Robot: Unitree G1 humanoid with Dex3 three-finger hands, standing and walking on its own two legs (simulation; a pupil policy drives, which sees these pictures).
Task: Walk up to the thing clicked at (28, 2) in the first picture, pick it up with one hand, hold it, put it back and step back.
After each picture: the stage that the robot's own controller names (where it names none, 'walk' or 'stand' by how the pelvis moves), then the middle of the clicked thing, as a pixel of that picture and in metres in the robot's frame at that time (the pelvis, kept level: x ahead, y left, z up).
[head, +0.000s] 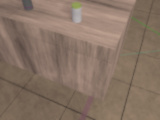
stand; (27, 1) +1.12 +0.41 -0.08
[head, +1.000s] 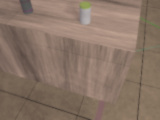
walk; (25, 3) +0.99 +0.35 -0.05
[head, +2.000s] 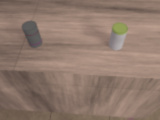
rise first; (32, 34) +0.63 +0.21 -0.06
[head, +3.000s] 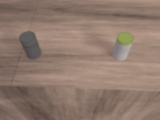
rise first; (31, 46) +0.53 +0.24 -0.05
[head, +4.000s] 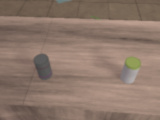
stand; (43, 67) +0.50 +0.20 -0.08
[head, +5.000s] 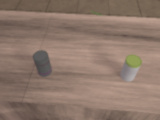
stand; (42, 64) +0.50 +0.20 -0.08
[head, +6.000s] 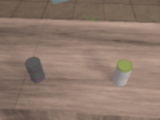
stand; (35, 70) +0.49 +0.23 -0.09
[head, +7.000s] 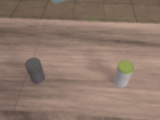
stand; (35, 71) +0.48 +0.23 -0.09
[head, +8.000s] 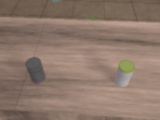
rise first; (36, 70) +0.48 +0.23 -0.09
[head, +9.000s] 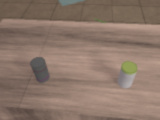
rise first; (40, 70) +0.48 +0.24 -0.09
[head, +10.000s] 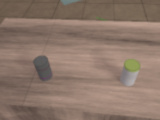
go down; (43, 68) +0.49 +0.23 -0.09
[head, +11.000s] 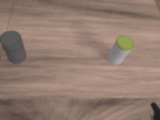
go down; (14, 48) +0.48 +0.21 -0.04
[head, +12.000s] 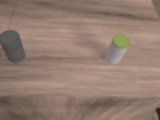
approach; (13, 47) +0.50 +0.22 -0.02
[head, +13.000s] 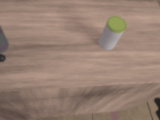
close in; out of the picture +0.50 +0.24 +0.01
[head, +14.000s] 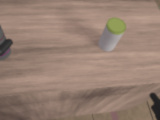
lift; out of the picture +0.48 +0.23 +0.01
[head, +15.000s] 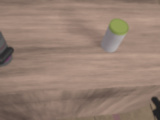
lift; out of the picture +0.46 +0.23 +0.02
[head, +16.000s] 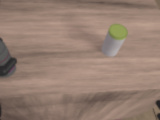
lift; (0, 59) +0.42 +0.23 +0.01
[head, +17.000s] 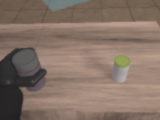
lift; (30, 71) +0.33 +0.17 +0.14
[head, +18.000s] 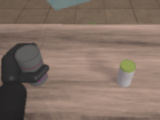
hold; (33, 66) +0.34 +0.17 +0.14
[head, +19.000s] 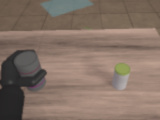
crouch; (31, 72) +0.34 +0.17 +0.12
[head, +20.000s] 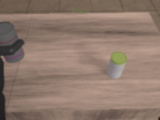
crouch; (9, 43) +0.44 +0.23 +0.12
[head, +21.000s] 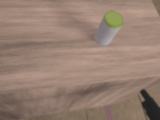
lower; out of the picture +0.51 +0.25 +0.02
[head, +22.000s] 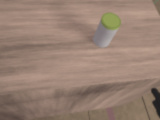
lower; out of the picture +0.49 +0.24 +0.02
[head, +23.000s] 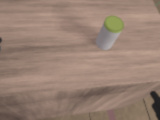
lower; out of the picture +0.49 +0.24 +0.02
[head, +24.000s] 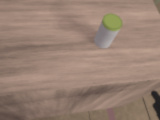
lower; out of the picture +0.49 +0.24 +0.02
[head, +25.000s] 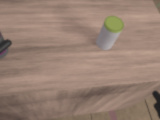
open; out of the picture +0.49 +0.23 +0.02
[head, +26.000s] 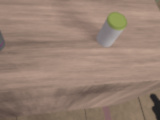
sink last; out of the picture +0.48 +0.22 +0.02
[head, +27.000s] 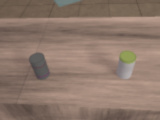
sink last; (40, 66) +0.49 +0.23 -0.04
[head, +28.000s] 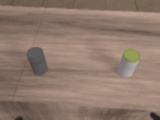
stand; (37, 61) +0.48 +0.21 -0.04
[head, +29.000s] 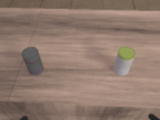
stand; (33, 61) +0.48 +0.23 -0.03
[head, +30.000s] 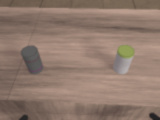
stand; (32, 60) +0.49 +0.23 -0.03
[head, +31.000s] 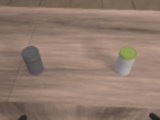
stand; (33, 61) +0.48 +0.22 -0.02
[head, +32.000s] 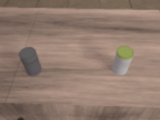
stand; (31, 62) +0.48 +0.22 -0.03
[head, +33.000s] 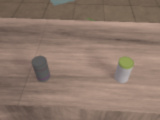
stand; (41, 69) +0.49 +0.21 -0.09
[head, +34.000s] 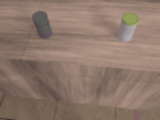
walk; (42, 25) +0.63 +0.20 -0.06
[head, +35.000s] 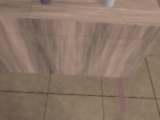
walk; out of the picture +0.93 +0.19 -0.07
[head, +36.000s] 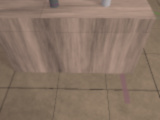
stand; out of the picture +1.10 +0.24 -0.07
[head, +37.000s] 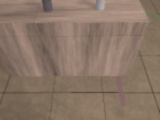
stand; (47, 2) +1.08 +0.25 -0.09
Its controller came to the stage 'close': yes
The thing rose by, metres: 0.22
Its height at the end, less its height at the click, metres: +0.00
